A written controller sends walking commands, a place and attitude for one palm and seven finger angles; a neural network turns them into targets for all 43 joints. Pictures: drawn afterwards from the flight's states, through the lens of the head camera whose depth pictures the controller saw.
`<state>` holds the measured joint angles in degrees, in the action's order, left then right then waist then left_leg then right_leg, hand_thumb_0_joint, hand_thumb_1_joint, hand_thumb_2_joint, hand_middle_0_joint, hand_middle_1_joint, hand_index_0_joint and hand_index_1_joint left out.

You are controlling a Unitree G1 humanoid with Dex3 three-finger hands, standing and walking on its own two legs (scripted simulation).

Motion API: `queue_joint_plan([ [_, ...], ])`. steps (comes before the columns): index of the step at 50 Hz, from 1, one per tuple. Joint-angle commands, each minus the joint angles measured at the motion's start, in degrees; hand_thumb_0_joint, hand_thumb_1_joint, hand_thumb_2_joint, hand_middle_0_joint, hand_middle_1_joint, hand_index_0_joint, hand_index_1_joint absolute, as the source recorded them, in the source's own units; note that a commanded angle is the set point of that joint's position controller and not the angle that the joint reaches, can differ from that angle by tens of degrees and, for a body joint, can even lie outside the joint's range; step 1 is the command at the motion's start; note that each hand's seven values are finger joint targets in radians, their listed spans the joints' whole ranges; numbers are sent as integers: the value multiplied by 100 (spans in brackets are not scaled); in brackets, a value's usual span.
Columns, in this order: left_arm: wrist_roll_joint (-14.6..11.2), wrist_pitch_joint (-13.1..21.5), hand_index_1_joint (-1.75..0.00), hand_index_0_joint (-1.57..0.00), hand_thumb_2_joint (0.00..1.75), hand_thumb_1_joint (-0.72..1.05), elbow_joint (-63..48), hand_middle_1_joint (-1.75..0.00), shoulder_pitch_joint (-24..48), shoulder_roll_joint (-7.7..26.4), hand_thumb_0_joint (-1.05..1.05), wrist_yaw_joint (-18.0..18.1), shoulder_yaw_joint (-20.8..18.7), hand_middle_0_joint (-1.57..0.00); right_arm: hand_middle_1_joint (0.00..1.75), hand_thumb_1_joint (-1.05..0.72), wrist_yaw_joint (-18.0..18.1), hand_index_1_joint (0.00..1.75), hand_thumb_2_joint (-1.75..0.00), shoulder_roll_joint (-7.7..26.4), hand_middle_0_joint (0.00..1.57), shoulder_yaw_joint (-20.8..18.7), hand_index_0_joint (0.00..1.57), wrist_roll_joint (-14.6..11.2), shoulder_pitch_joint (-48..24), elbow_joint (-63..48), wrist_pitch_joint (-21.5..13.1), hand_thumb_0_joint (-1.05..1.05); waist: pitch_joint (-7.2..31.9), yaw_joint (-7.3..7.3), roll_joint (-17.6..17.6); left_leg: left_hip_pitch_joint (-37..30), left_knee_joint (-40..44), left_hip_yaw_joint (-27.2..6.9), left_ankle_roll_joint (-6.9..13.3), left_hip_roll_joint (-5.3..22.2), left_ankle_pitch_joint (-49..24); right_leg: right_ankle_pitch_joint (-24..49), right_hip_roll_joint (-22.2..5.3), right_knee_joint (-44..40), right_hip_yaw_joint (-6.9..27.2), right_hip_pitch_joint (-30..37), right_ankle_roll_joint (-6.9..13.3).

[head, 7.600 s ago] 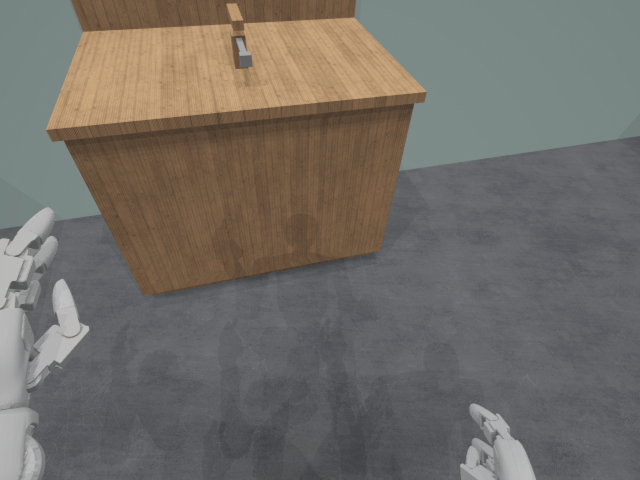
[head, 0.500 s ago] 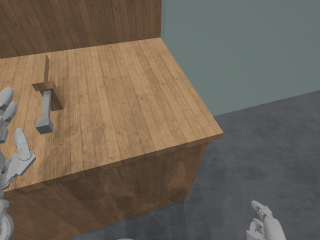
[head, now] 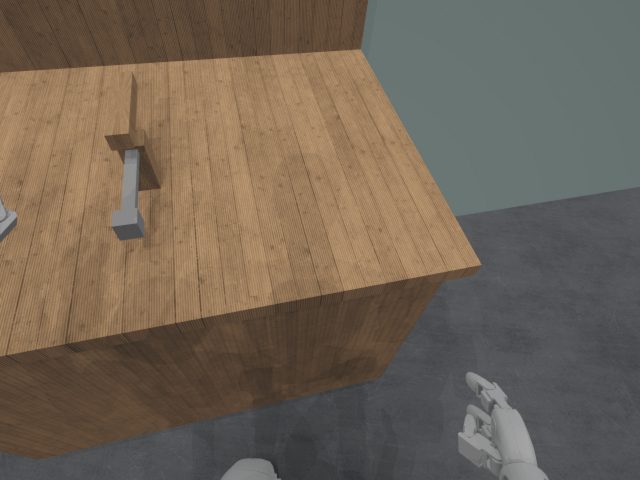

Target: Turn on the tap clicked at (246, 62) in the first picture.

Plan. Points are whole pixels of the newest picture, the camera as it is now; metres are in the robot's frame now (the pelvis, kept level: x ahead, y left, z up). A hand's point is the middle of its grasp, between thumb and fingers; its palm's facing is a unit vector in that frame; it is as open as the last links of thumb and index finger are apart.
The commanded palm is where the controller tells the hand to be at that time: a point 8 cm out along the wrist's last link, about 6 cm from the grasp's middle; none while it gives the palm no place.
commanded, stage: come to a stop and stand still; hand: left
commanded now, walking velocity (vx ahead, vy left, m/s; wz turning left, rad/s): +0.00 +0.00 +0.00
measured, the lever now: (128, 224) +0.35 +0.30 +0.08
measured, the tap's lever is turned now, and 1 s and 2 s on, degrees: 0 0 0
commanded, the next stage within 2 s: look again from close up in 1.30 s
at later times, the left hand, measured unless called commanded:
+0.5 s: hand (40, 277) +0.22 +0.29 +0.17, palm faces +0.44 -0.83 -0.34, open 7.4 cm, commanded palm +0.16 +0.32 +0.18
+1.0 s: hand (78, 262) +0.25 +0.27 +0.16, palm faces +0.40 -0.83 -0.39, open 7.4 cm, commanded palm +0.19 +0.30 +0.18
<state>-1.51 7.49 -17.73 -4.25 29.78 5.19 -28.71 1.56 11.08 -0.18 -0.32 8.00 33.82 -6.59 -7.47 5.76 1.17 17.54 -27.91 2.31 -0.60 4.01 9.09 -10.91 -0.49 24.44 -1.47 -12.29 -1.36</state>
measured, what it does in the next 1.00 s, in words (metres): stands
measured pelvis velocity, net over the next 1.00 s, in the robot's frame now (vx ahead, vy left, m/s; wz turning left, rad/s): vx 0.03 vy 0.02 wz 0.01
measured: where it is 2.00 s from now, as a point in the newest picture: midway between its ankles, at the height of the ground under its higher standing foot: outside the picture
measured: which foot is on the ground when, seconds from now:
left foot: down 0.00-1.00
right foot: down 0.00-1.00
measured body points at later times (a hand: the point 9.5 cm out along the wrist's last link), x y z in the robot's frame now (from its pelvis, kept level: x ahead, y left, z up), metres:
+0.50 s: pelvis +0.00 +0.04 +0.00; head +0.02 +0.05 +0.44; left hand +0.19 +0.33 +0.18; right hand +0.17 -0.18 -0.08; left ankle +0.06 +0.12 -0.74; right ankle +0.02 -0.14 -0.74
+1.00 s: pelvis +0.03 +0.02 +0.00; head +0.05 +0.03 +0.45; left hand +0.22 +0.32 +0.18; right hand +0.22 -0.20 -0.07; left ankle +0.06 +0.12 -0.74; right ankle +0.02 -0.14 -0.74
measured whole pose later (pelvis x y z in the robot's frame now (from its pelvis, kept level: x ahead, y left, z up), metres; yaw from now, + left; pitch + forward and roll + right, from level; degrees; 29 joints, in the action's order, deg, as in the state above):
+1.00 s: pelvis +0.03 +0.02 +0.00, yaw +1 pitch -2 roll -1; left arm -1.7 10.5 -25.7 -23.2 20.5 5.8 -20.5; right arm 0.7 11.2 0.3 -1.2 10.2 32.3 -7.1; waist -4.5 1.6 0.1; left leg 14.6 -28.1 3.0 1.2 1.6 12.0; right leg -13.2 -2.5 23.4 -0.3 -8.6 -3.2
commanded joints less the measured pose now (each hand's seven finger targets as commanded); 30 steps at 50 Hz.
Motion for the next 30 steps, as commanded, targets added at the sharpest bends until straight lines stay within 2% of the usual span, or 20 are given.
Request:
queue_joint_plan([
  [1, -90, 357, -30, -20, 90, 90, -1885, -30, -1506, -739, 0, -198, 1163, -20, 30, -90, -252, 30, -90, 697, 20, -334, 20, -177, -44, -1146, -354, 0, 1906, -329, -1063, -1357, 279, 3, 285, 222, -618, 693, -272, -8, 154, 181, 122],
  [3, -36, 384, -30, -20, 90, 90, -2280, -30, -1810, -364, 0, -132, 900, -20, 30, -90, -261, 30, -90, 744, 20, -296, 20, -162, -178, -1253, -375, 0, 1399, -343, -518, -575, 486, -70, 212, 164, 558, -33, -230, -252, 108, 264, 163],
  [4, -13, 409, -30, -20, 90, 90, -2176, -30, -1988, -17, 0, -55, 527, -20, 30, -90, -215, 30, -90, 756, 20, -278, 20, -152, -201, -1283, -375, 0, 1168, -324, -22, -330, 479, -33, 152, 49, 1101, -497, -255, -468, 151, 139, 191],
  [5, 4, 429, -30, -20, 90, 90, -2031, -30, -2257, 506, 0, 88, -45, -20, 30, -90, -140, 30, -90, 797, 20, -267, 20, -175, -238, -1232, -324, 0, 1146, -310, 189, -475, 423, 43, 132, -8, 1153, -732, -275, -526, 133, -95, 238],
  [6, -29, 486, -30, -20, 90, 90, -2065, -30, -2265, 406, 0, 107, -122, -20, 30, -90, -80, 30, -90, 734, 20, -250, 20, -129, -192, -1287, -299, 0, 1120, -358, 580, -356, 329, -4, 142, -54, 1236, -934, -349, -568, 101, -147, 269],
  [7, -60, 561, -30, -20, 90, 90, -2223, -30, -2047, 584, 0, 129, -337, -20, 30, -90, -11, 30, -90, 712, 20, -238, 20, -119, -243, -1339, -299, 0, 971, -390, 691, -374, 241, 9, 125, -114, 1229, -1156, -378, -631, 196, -398, 294],
  [8, -122, 631, -30, -20, 90, 90, -2264, -30, -1936, 577, 0, 149, -422, -20, 30, -90, 59, 30, -90, 710, 20, -231, 20, -112, -231, -1326, -285, 0, 894, -445, 483, -375, 311, -43, 134, -96, 1233, -1234, -385, -589, 245, -476, 302],
  [9, -150, 692, -30, -20, 90, 90, -2352, -30, -1797, 486, 0, 174, -342, -20, 30, -90, 101, 30, -90, 728, 20, -239, 20, -125, -221, -1317, -281, 0, 823, -481, 22, -372, 485, -130, 159, -27, 1343, -1192, -303, -460, 261, -494, 289],
  [10, -107, 711, -30, -20, 90, 90, -2558, -30, -1509, 804, 0, 257, -563, -20, 30, -90, 151, 30, -90, 822, 20, -253, 20, -129, -266, -1301, -271, 0, 793, -467, -689, -272, 817, -263, 198, 114, 1579, -1094, -185, -226, 189, -382, 239],
  [11, -105, 739, -30, -20, 90, 90, -2485, -30, -1460, 479, 0, 271, -314, -20, 30, -90, 157, 30, -90, 816, 20, -264, 20, -131, -167, -1260, -283, 0, 855, -469, -1180, 27, 1070, -396, 285, 265, 2002, -912, -82, 52, 19, 31, 196],
  [13, -28, 793, -30, -20, 90, 90, -2387, -30, -1207, 477, 0, 294, -300, -20, 30, -90, 126, 30, -90, 806, 20, -264, 20, -159, -58, -1213, -387, 0, 1007, -400, -1614, 424, 1132, -389, 377, 337, 2381, -572, 5, 315, -75, 648, 185],
  [15, 12, 824, -30, -20, 90, 90, -2286, -30, -1124, 543, 0, 270, -340, -20, 30, -90, 87, 30, -90, 770, 20, -234, 20, -143, -48, -1133, -511, 0, 1080, -384, -1066, 160, 822, -308, 316, 194, 2176, -571, -71, -45, 4, 524, 209],
  [17, 23, 858, -30, -20, 90, 90, -2189, -30, -1114, 195, 0, 200, 37, -20, 30, -90, 40, 30, -90, 733, 20, -242, 20, -103, 48, -990, -628, 0, 1129, -432, -450, -316, 377, -195, 246, 16, 1795, -679, -196, -443, 207, 108, 279],
  [19, 42, 829, -30, -20, 90, 90, -1973, -30, -1252, -142, 0, 135, 391, -20, 30, -90, -4, 30, -90, 757, 20, -256, 20, -70, 94, -834, -692, 0, 1005, -501, -270, -573, 283, -227, 210, -50, 1678, -934, -251, -562, 333, -302, 331],
  [21, 82, 759, -30, -20, 90, 90, -1671, -30, -1346, -405, 0, 113, 647, -20, 30, -90, -29, 30, -90, 801, 20, -248, 20, -71, 84, -780, -708, 0, 874, -504, -578, -543, 674, -454, 245, 114, 1810, -913, -94, -393, 144, -384, 238],
  [23, 126, 764, -30, -20, 90, 90, -1583, -30, -1211, -331, 0, 126, 605, -20, 30, -90, -41, 30, -90, 815, 20, -245, 20, -85, 43, -768, -710, 0, 767, -479, -729, -261, 980, -627, 281, 216, 2121, -837, -6, -199, 61, -241, 181],
  [25, 152, 747, -30, -20, 90, 90, -1435, -30, -1209, -55, 0, 175, 316, -20, 30, -90, -29, 30, -90, 807, 20, -203, 20, -94, -49, -775, -662, 0, 748, -445, -644, -265, 1073, -664, 285, 233, 1944, -720, -5, -191, 57, -201, 168],
  [26, 133, 758, -30, -20, 90, 90, -1454, -30, -1182, -167, 0, 164, 396, -20, 30, -90, -35, 30, -90, 739, 20, -177, 20, -83, -33, -792, -629, 0, 829, -447, -488, -262, 1014, -677, 315, 247, 1854, -606, -29, -217, 41, -101, 171],
  [27, 126, 779, -30, -20, 90, 90, -1632, -30, -1053, -42, 0, 171, 307, -20, 30, -90, -25, 30, -90, 724, 20, -182, 20, -89, -82, -848, -616, 0, 838, -445, -390, -261, 943, -616, 311, 214, 1681, -508, -57, -275, 90, -39, 180],
  [30, 88, 805, -30, -20, 90, 90, -2031, -30, -1003, 265, 0, 186, -5, -20, 30, -90, -12, 30, -90, 704, 20, -165, 20, -88, -185, -877, -586, 0, 1075, -447, -410, -556, 787, -461, 263, 118, 1000, -142, -114, -286, 120, 77, 207],
])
